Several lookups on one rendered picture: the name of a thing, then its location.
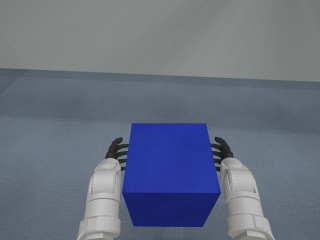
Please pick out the left robot hand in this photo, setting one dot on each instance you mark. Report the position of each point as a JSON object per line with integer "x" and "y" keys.
{"x": 112, "y": 151}

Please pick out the right robot hand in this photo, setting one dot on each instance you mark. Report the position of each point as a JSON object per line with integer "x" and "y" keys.
{"x": 225, "y": 151}

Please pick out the right robot forearm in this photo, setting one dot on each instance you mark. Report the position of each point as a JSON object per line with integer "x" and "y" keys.
{"x": 245, "y": 215}

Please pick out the left robot forearm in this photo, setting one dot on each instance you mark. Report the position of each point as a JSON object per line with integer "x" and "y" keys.
{"x": 101, "y": 218}

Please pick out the carton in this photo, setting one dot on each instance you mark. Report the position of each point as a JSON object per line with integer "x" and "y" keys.
{"x": 170, "y": 177}

